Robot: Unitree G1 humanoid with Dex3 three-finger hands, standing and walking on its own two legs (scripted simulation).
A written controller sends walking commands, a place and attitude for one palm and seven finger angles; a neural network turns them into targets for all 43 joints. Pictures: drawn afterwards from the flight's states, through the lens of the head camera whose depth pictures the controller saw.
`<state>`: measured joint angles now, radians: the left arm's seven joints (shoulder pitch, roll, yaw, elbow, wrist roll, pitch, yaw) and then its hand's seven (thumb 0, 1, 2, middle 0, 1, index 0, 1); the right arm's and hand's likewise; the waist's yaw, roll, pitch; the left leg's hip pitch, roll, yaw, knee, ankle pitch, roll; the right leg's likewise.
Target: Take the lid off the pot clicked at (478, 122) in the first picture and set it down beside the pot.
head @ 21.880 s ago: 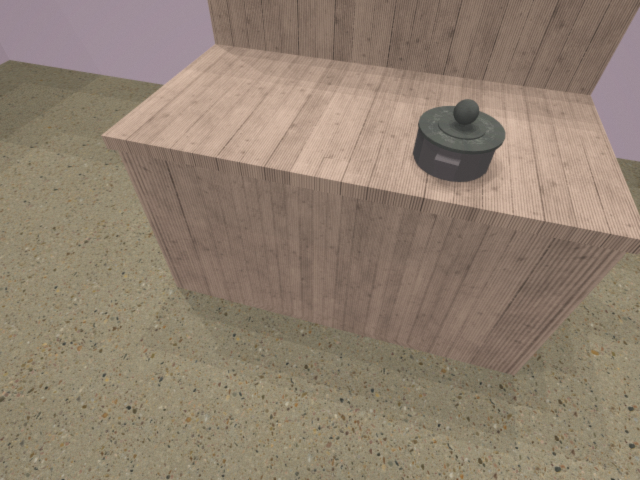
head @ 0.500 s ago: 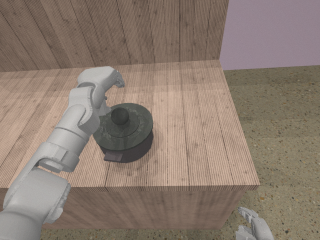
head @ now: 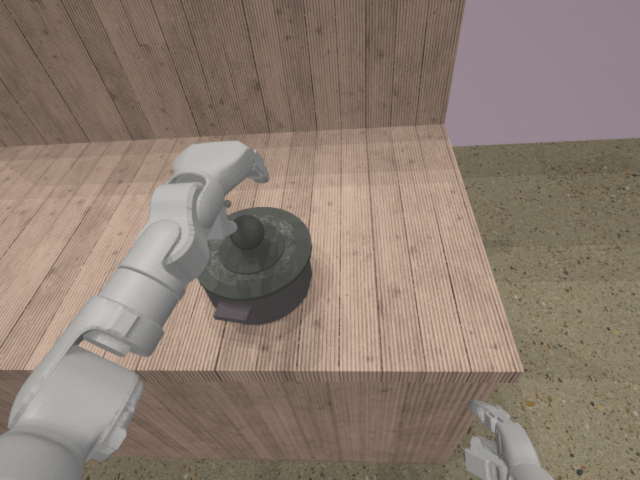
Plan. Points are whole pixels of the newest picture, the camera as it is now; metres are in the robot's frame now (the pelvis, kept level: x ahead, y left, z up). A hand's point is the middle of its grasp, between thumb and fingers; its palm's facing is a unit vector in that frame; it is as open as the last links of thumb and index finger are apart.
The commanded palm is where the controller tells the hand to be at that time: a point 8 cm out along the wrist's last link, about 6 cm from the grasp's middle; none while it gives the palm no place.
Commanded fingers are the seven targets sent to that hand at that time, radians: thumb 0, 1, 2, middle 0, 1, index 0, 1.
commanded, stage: move the open hand above the knob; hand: left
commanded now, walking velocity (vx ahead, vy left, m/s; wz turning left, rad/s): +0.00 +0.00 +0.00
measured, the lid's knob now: (246, 232) +0.46 +0.14 +0.05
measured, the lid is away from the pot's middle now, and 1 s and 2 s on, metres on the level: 0.00 0.00 0.00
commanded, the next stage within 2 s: lower the open fingers around the knob in 0.22 s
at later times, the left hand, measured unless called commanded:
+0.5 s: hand (230, 214) +0.42 +0.14 +0.13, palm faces -0.24 -0.05 -0.97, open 10.5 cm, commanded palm +0.40 +0.14 +0.19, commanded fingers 0.00 -0.36 1.46 -0.80 -0.08 -0.80 -0.08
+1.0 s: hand (232, 223) +0.43 +0.15 +0.10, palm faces -0.27 -0.06 -0.96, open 10.5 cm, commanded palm +0.41 +0.14 +0.16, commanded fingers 0.00 -0.36 1.46 -0.80 -0.08 -0.80 -0.08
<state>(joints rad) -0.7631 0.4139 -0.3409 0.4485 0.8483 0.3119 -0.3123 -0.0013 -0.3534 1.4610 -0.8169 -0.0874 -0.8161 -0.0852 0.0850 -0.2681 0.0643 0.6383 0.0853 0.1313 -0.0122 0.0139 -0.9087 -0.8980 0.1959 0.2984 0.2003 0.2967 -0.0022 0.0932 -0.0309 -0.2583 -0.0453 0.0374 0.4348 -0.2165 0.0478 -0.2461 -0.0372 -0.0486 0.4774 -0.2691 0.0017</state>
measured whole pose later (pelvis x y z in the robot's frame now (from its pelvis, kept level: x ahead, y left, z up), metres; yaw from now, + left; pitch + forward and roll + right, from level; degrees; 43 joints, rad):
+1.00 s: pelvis +0.01 +0.00 +0.00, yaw -1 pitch +5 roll +0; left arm -0.76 0.38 -0.32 0.63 0.87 0.28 -0.23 0.00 -0.35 1.46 -0.81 -0.09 -0.81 -0.08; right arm 0.13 -0.26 0.05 0.65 0.09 0.14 -0.02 0.01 -0.91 -0.90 0.20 0.30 0.20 0.30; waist -0.02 0.08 -0.04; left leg -0.30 -0.03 0.05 0.45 -0.23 0.05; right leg -0.28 -0.03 -0.04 0.47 -0.27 0.00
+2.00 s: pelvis +0.01 +0.00 +0.00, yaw -2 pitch +6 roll +0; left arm -0.71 0.35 -0.32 0.65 0.87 0.27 -0.18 0.00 -0.16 1.21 -0.70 -0.41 -0.70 -0.40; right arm 0.15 -0.26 0.03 0.66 0.08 0.15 -0.01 0.01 -0.91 -0.90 0.20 0.30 0.20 0.30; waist -0.03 0.08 -0.05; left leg -0.32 -0.03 0.06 0.46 -0.24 0.05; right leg -0.31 -0.02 -0.03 0.48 -0.27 0.00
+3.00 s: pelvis +0.01 +0.00 +0.00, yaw -1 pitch +5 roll +0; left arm -0.68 0.35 -0.33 0.61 0.87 0.26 -0.18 -0.02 0.09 1.00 -0.61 -0.84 -0.67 -0.85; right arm 0.13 -0.26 0.03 0.66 0.08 0.15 -0.02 0.01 -0.91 -0.90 0.20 0.30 0.20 0.30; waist -0.02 0.08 -0.05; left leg -0.31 -0.03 0.05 0.46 -0.23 0.05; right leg -0.29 -0.02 -0.03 0.47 -0.26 0.00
